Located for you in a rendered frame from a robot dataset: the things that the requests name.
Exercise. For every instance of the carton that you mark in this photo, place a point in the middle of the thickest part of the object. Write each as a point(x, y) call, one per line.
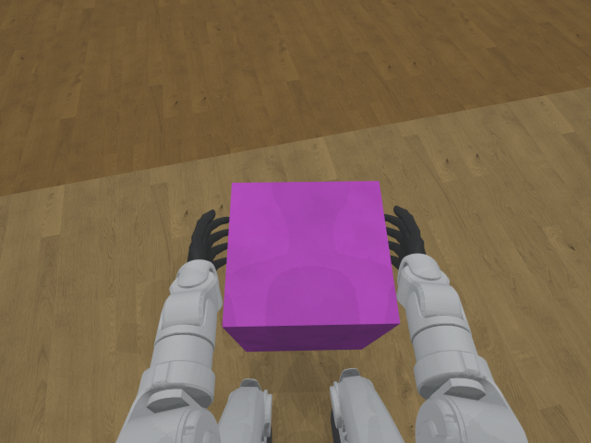
point(308, 267)

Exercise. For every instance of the robot right thigh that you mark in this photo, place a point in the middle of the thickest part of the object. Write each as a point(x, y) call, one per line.
point(358, 408)

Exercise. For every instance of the robot left forearm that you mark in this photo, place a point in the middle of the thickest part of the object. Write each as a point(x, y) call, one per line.
point(180, 373)

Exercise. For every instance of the right robot hand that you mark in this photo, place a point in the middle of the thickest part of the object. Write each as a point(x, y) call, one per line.
point(410, 241)

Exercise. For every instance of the left robot hand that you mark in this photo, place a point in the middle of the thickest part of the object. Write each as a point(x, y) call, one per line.
point(202, 239)

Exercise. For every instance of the left robot upper arm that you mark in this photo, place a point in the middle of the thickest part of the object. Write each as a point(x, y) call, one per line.
point(190, 424)

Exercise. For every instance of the robot left thigh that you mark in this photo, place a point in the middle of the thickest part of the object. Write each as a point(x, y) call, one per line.
point(246, 417)

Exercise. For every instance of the robot right forearm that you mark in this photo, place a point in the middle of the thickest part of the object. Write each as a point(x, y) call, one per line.
point(446, 358)

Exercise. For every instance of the robot thigh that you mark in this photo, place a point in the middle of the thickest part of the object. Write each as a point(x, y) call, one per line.
point(358, 408)
point(246, 417)

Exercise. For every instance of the right robot upper arm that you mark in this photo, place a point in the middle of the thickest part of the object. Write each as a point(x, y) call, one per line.
point(449, 419)

